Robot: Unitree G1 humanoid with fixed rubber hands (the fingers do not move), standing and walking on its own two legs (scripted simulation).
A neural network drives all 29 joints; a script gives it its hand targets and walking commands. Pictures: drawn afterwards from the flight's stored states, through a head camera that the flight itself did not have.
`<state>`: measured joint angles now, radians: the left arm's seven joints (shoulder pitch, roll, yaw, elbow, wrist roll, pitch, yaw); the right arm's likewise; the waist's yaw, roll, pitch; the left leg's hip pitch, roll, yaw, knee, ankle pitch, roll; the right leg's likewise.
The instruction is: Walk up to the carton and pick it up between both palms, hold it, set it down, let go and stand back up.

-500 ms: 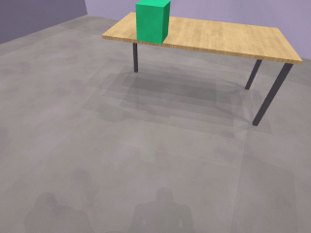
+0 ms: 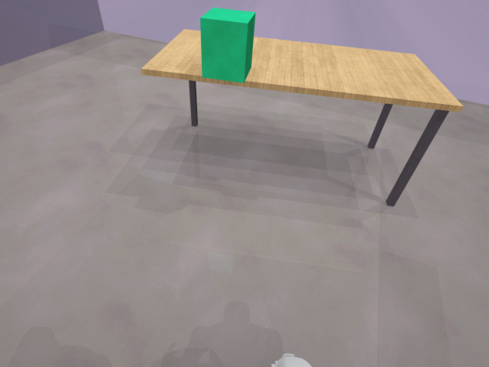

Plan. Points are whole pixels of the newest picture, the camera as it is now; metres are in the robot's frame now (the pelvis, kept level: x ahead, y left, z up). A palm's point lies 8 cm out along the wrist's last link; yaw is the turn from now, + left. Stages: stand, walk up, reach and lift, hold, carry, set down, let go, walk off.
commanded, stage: walk up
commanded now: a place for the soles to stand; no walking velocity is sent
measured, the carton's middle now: (228, 45) +1.45 +0.04 +0.05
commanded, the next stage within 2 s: none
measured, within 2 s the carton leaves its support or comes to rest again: neither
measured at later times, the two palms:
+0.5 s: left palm (136, 307) +0.30 +0.20 -0.12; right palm (380, 307) +0.30 -0.30 -0.12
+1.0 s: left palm (126, 221) +0.52 +0.29 -0.12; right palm (323, 214) +0.54 -0.23 -0.10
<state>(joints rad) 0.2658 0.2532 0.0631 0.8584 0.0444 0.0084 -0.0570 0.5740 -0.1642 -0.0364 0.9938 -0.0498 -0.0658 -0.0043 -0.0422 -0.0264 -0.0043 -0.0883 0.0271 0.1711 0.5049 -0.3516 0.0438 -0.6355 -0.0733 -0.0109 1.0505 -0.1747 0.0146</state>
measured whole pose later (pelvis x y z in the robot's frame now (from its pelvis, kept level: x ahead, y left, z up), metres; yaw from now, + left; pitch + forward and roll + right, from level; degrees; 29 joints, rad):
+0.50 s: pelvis +0.26 -0.04 +0.00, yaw +2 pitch -4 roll +0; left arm 0.33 0.21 0.02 0.82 0.04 -0.06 0.00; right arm 0.42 -0.26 -0.06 0.74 -0.03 -0.03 0.03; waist 0.02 0.01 0.09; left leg -0.52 0.07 -0.01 1.18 -0.33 0.00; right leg -0.21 -0.03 -0.13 0.55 -0.28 -0.05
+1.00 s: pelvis +0.49 +0.02 +0.00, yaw +5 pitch -3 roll -1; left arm 0.38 0.28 0.04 0.71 0.03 -0.01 -0.05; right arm 0.41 -0.23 -0.02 0.73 -0.03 -0.06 0.01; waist -0.01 -0.05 0.08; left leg -0.21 0.02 0.07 0.54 -0.27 0.04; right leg -0.55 -0.09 -0.01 1.10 -0.32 0.01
